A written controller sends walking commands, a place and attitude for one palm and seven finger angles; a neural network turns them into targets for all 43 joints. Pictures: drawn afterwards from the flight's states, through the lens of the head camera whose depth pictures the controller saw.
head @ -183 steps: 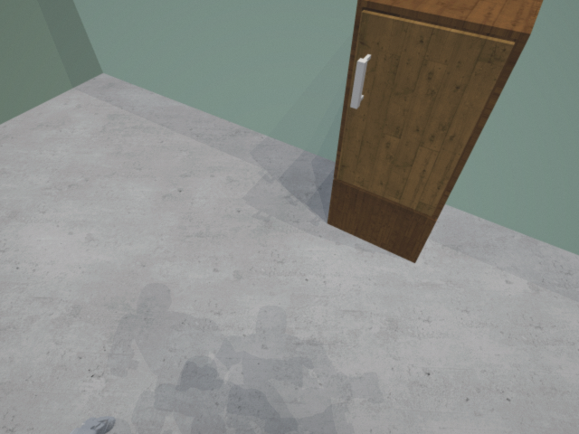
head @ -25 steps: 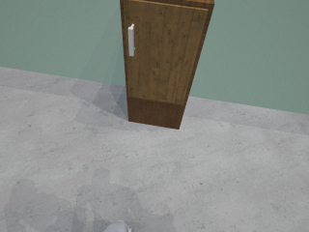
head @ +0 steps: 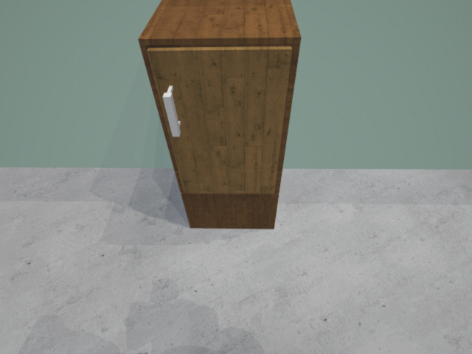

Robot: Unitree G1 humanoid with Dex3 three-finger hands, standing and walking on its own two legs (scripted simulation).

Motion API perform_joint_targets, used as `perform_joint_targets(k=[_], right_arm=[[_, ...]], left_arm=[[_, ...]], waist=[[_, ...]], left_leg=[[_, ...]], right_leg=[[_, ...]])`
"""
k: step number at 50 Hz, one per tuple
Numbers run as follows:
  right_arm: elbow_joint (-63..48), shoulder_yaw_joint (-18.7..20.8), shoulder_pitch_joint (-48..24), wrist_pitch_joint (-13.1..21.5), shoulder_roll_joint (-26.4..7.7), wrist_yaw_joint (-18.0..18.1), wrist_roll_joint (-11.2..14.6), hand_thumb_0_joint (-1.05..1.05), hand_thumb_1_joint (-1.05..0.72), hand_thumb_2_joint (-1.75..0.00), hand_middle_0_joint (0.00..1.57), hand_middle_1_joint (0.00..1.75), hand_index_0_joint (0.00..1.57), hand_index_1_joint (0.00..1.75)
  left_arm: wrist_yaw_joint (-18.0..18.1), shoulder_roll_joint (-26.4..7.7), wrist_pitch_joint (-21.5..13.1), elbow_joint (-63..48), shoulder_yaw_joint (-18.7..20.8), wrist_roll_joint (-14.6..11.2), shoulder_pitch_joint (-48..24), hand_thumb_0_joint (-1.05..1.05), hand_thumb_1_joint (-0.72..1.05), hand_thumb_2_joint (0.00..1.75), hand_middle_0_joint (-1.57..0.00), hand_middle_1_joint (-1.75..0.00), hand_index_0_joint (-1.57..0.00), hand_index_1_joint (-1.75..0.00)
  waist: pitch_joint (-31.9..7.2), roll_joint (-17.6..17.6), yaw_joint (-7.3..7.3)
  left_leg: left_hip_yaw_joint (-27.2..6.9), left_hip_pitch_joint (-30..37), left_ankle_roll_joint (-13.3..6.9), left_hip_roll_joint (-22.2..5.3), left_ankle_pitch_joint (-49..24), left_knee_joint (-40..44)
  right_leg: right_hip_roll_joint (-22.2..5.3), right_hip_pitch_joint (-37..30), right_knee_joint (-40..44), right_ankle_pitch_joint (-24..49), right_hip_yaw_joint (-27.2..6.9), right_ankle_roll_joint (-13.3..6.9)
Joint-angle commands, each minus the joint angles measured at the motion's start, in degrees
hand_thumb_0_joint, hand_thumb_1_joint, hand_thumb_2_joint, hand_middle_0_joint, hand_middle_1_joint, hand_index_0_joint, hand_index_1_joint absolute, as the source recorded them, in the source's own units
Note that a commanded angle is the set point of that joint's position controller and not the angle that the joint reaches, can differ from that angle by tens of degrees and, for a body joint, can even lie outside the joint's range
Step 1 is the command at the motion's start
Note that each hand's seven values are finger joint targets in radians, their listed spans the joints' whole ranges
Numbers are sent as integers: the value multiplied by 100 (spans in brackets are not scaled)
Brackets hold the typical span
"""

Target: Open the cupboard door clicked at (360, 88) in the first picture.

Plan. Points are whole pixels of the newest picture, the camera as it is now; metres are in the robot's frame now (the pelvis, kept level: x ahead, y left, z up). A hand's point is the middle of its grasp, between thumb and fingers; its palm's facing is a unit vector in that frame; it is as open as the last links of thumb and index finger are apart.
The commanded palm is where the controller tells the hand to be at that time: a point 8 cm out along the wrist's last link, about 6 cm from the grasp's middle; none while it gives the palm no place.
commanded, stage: take the last steps up to it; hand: left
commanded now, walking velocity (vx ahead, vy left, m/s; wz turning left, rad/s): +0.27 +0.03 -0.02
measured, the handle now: (173, 111) +0.75 +0.21 -0.02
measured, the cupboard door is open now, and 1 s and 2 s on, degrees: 0 0 0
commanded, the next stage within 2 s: come to a stop and stand still in 0.30 s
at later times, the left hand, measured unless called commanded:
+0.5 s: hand (117, 342) +0.18 +0.25 -0.17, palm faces +0.03 -0.99 -0.16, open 7.4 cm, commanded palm none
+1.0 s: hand (149, 288) +0.28 +0.21 -0.15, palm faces +0.00 -0.97 -0.25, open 7.4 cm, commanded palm none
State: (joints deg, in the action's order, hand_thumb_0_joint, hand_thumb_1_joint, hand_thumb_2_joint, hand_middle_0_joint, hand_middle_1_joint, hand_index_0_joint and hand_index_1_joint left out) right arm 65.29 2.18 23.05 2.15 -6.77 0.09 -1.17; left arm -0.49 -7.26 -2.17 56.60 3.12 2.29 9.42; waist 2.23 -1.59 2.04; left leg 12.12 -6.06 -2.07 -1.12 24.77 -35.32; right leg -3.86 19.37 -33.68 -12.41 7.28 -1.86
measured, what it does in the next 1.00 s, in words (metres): walks ahead: left foot, then right foot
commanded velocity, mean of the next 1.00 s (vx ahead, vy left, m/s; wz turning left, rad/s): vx -0.02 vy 0.01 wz -0.02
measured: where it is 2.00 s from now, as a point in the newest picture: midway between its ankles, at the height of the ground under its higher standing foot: outside the picture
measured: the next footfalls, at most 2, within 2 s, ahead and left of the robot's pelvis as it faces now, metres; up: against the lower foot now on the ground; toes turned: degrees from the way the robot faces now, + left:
left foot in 0.30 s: +0.22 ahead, +0.17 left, +0.00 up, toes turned +10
right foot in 0.76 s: +0.21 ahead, -0.07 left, +0.00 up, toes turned -4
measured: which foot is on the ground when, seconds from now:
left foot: up 0.00-0.28, down 0.30-0.76, up 0.78-1.00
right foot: down 0.00-0.32, up 0.34-0.74, down 0.76-1.00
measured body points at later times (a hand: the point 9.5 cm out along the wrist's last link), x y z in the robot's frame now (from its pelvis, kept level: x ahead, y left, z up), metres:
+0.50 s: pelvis +0.17 +0.07 +0.02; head +0.19 +0.10 +0.47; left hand +0.18 +0.31 -0.15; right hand +0.19 -0.16 -0.13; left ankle +0.18 +0.16 -0.73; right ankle +0.14 -0.06 -0.66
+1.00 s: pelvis +0.19 +0.03 +0.01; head +0.23 +0.00 +0.46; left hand +0.28 +0.26 -0.13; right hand +0.23 -0.22 -0.16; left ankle +0.14 +0.17 -0.66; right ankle +0.23 -0.06 -0.73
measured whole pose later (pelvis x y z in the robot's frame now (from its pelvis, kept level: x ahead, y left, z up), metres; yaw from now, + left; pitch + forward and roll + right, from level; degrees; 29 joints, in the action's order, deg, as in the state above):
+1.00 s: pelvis +0.19 +0.03 +0.01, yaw -1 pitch +0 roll +2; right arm 58.6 4.5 9.5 -3.6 -12.0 0.9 -0.7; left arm 1.8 -7.6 0.9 55.7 2.3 1.8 7.4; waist 5.8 -2.2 0.6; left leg 0.2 -22.8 3.2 -0.9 26.5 -58.7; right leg -2.7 18.3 -30.6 -12.3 6.1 -2.7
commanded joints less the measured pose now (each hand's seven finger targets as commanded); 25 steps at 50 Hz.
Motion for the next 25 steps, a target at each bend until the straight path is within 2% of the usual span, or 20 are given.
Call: perform_joint_targets(k=[1, 2, 3, 4, 6, 8, 11, 12, 13, 14, 15, 16, 17, 18, 19, 20, 22, 23, 24, 25], right_arm=[[-731, 132, -769, 162, -642, -10, 10, 0, -90, -90, 20, 30, 20, 30], [-763, 123, -904, 117, -629, -25, 12, 0, -90, -90, 20, 30, 20, 30], [-721, 117, -868, 59, -510, -55, -18, 0, -90, -90, 20, 30, 20, 30], [-685, 117, -670, -8, -393, -67, -51, 0, -90, -90, 20, 30, 20, 30], [-664, 102, -440, -102, -289, -101, -30, 0, -90, -90, 20, 30, 20, 30], [-696, 95, -417, -92, -241, -164, -9, 0, -90, -90, 20, 30, 20, 30], [-766, 98, -448, -20, -399, -178, -15, 0, -90, -90, 20, 30, 20, 30], [-719, 119, -300, 3, -467, -164, -14, 0, -90, -90, 20, 30, 20, 30], [-638, 130, -69, 32, -568, -145, -21, 0, -90, -90, 20, 30, 20, 30], [-501, 161, 289, 72, -766, -108, -34, 0, -90, -90, 20, 30, 20, 30], [-422, 263, 707, 122, -1249, -38, -94, 0, -90, -90, 20, 30, 20, 30], [-401, 339, 1029, 109, -1703, 20, -120, 0, -90, -90, 20, 30, 20, 30], [-385, 303, 895, 93, -1629, 98, -102, 0, -90, -90, 20, 30, 20, 30], [-483, 246, 505, 98, -1400, 128, -86, 0, -90, -90, 20, 30, 20, 30], [-561, 172, 194, 140, -1167, 134, -77, 0, -90, -90, 20, 30, 20, 30], [-584, 98, -39, 189, -985, 148, -68, 0, -90, -90, 20, 30, 20, 30], [-575, -2, -386, 246, -794, 218, -26, 0, -90, -90, 20, 30, 20, 30], [-556, -16, -458, 231, -776, 247, -11, 0, -90, -90, 20, 30, 20, 30], [-527, -1, -502, 179, -844, 271, 4, 0, -90, -90, 20, 30, 20, 30], [-484, 39, -465, 109, -931, 288, 10, 0, -90, -90, 20, 30, 20, 30]], left_arm=[[174, -1356, -164, 332, 315, -102, 1901, 0, 90, 90, -20, -30, -20, -30], [207, -1121, -150, 229, 262, -103, 1518, 0, 90, 90, -20, -30, -20, -30], [216, -914, -166, 172, 191, -88, 1237, 0, 90, 90, -20, -30, -20, -30], [226, -728, -192, 123, 172, -54, 1080, 0, 90, 90, -20, -30, -20, -30], [203, -778, -206, 109, 119, -45, 833, 0, 90, 90, -20, -30, -20, -30], [159, -938, -207, 135, 137, -42, 720, 0, 90, 90, -20, -30, -20, -30], [102, -1134, -151, 231, 178, -59, 714, 0, 90, 90, -20, -30, -20, -30], [100, -1164, -119, 244, 194, -57, 664, 0, 90, 90, -20, -30, -20, -30], [85, -1135, -75, 256, 191, -78, 658, 0, 90, 90, -20, -30, -20, -30], [63, -991, -27, 268, 160, -92, 720, 0, 90, 90, -20, -30, -20, -30], [30, -676, 6, 218, 104, -126, 856, 0, 90, 90, -20, -30, -20, -30], [25, -438, -2, 82, 60, -132, 851, 0, 90, 90, -20, -30, -20, -30], [79, -596, 18, 56, 56, -90, 671, 0, 90, 90, -20, -30, -20, -30], [52, -587, -17, 82, 76, -87, 476, 0, 90, 90, -20, -30, -20, -30], [6, -572, -37, 163, 72, -81, 453, 0, 90, 90, -20, -30, -20, -30], [-7, -490, -30, 260, 57, -71, 544, 0, 90, 90, -20, -30, -20, -30], [53, -304, 77, 475, -24, -144, 897, 0, 90, 90, -20, -30, -20, -30], [97, -275, 154, 524, -41, -159, 993, 0, 90, 90, -20, -30, -20, -30], [130, -304, 232, 522, -38, -157, 1048, 0, 90, 90, -20, -30, -20, -30], [151, -373, 290, 480, -24, -144, 942, 0, 90, 90, -20, -30, -20, -30]], waist=[[-398, 1027, -879], [-26, 454, -696], [152, 234, -500], [149, 358, -321], [204, 689, -124], [190, 869, -80], [170, 915, -72], [151, 737, 24], [111, 502, 111], [-53, -29, 236], [-190, -1225, 343], [-295, -2125, 403], [-271, -1919, 390], [-37, -1256, 298], [127, -672, 166], [146, -402, 6], [-94, -360, -267], [-232, -395, -297], [-340, -398, -310], [-341, -390, -254]], left_leg=[[-963, -3421, 108, -376, 415, -3484], [-1131, -3432, 100, -600, 47, -3452], [-1134, -3164, 162, -722, -298, -3177], [-1056, -2799, 230, -767, -406, -2844], [-880, -2256, 325, -774, -517, -2017], [-707, -1758, 311, -665, -795, -1174], [-425, -1284, 309, -450, -1077, -417], [-351, -844, 327, -415, -1209, -114], [-206, -309, 368, -298, -1339, 237], [-377, 198, 379, -371, -1178, 602], [-1735, 629, 85, -1308, -753, 1376], [-3206, 754, -431, -2345, -646, 2215], [-3464, 513, -639, -2546, -406, 2406], [-3173, 227, -753, -2429, -703, 2317], [-2614, 43, -722, -2218, -1303, 2256], [-2060, -160, -585, -1974, -2198, 2197], [-1161, -290, -429, -1713, -4736, 1920], [-950, -231, -403, -1638, -5569, 1802], [-868, -27, -423, -1648, -5992, 1684], [-847, 96, -459, -1708, -6160, 1584]], right_leg=[[-2216, -2607, 1932, 189, -3218, -1379], [-2078, -2042, 2082, -360, -2776, -1225], [-1808, -1436, 2187, -201, -2138, -971], [-1659, -987, 2224, 14, -1701, -843], [-1417, -424, 2291, 174, -1071, -719], [-1185, -141, 2264, -96, -777, -635], [-1040, -183, 1991, -523, -700, -529], [-1010, 10, 1763, -768, -651, -443], [-842, 224, 1428, -966, -508, -346], [-590, 338, 711, -1025, -364, -236], [-46, 923, -729, -1348, 33, 10], [387, 1531, -2225, -2356, 170, 138], [137, 1729, -3190, -2208, -408, 57], [-70, 1904, -3623, -1723, -535, 38], [-225, 1864, -3622, -1284, -586, 67], [-298, 1573, -3404, -993, -596, 121], [-325, 816, -2574, -668, -648, 304], [-246, 484, -2156, -612, -626, 363], [-140, 406, -1901, -534, -539, 393], [-79, 409, -1695, -547, -468, 396]])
